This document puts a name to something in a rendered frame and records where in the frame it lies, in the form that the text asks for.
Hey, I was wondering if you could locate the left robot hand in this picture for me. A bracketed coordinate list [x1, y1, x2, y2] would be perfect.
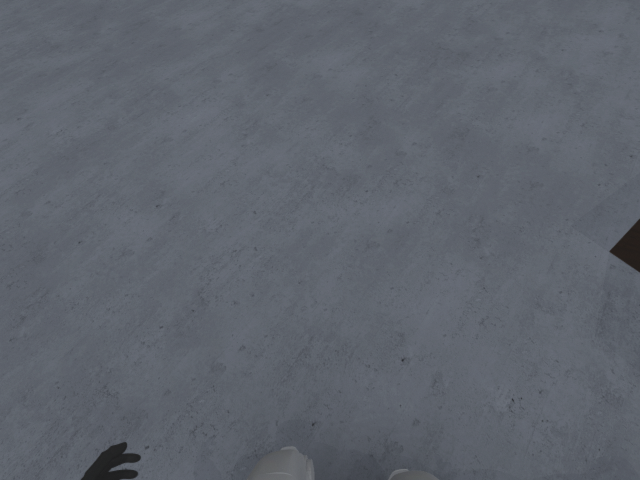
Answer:
[81, 442, 141, 480]

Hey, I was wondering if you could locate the robot left thigh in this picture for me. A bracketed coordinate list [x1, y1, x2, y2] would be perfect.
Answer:
[246, 449, 315, 480]

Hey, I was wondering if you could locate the pedestal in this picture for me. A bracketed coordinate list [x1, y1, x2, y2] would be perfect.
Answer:
[609, 219, 640, 272]

